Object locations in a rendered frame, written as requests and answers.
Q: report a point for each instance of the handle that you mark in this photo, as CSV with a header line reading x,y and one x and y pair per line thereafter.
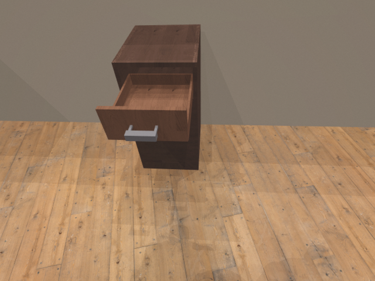
x,y
142,136

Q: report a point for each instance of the drawer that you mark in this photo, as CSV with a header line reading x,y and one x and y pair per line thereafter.
x,y
146,100

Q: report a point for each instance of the cabinet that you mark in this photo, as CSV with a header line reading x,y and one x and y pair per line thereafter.
x,y
165,49

